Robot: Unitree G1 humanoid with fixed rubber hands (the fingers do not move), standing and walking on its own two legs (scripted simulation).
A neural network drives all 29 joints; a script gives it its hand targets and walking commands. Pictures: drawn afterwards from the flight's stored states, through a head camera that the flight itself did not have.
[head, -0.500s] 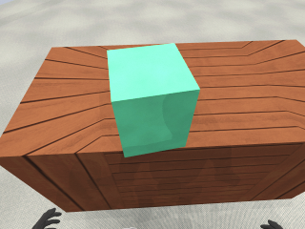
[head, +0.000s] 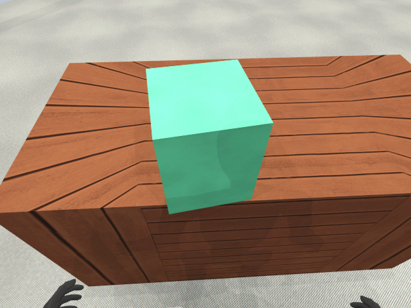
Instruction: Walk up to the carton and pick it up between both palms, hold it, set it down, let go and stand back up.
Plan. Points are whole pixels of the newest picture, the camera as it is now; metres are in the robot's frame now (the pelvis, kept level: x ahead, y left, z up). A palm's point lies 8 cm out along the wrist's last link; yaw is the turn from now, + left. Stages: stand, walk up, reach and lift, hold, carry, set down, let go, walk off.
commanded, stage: walk up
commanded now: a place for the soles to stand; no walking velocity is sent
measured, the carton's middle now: (202, 138) +0.45 +0.04 +0.07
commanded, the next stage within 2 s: reach and lift in 0.18 s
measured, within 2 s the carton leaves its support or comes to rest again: neither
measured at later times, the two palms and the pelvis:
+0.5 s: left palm (81, 282) +0.18 +0.27 -0.07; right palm out of the picture +0.15 -0.29 -0.06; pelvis +0.00 +0.00 +0.01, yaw +0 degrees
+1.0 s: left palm (95, 278) +0.18 +0.23 -0.03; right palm (375, 286) +0.18 -0.28 -0.02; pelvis +0.01 -0.01 +0.03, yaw -1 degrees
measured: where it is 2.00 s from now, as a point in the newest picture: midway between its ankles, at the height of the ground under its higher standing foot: outside the picture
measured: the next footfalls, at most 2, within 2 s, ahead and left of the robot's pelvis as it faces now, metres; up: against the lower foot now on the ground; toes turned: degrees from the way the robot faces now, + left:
none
